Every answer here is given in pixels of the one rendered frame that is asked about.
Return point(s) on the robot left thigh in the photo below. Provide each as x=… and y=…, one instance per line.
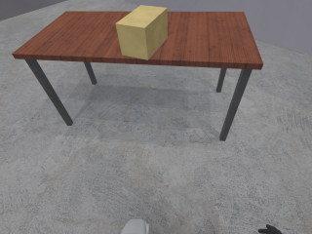
x=136, y=226

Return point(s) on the robot right hand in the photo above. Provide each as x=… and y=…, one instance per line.
x=270, y=230

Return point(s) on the carton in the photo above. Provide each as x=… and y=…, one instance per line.
x=142, y=31

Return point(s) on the table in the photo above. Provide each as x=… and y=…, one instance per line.
x=195, y=39

